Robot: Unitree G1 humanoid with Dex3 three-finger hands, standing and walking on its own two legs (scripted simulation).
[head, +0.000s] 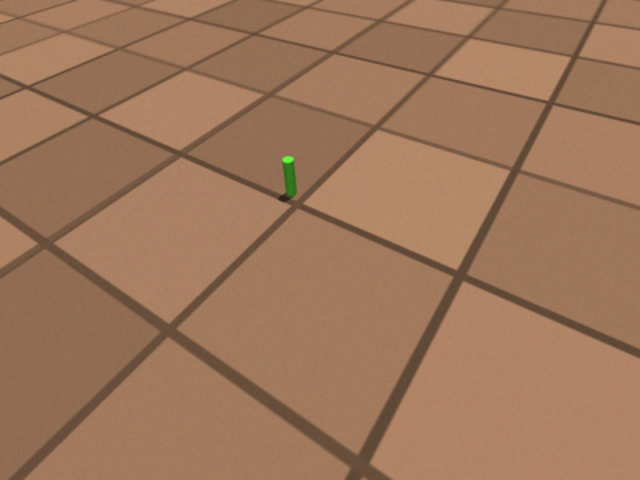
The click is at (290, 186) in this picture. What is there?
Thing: slim round
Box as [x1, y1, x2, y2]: [282, 156, 296, 196]
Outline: 286,156 282,159 286,193 287,195 292,196 296,193 293,158 290,156
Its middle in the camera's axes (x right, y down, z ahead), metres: -0.14 -0.28 +1.86
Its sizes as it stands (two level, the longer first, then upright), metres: 0.052 0.052 0.200
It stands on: the floor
